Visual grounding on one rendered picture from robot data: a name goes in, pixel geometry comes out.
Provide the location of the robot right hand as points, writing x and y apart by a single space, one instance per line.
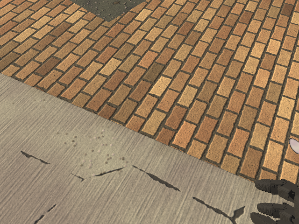
284 189

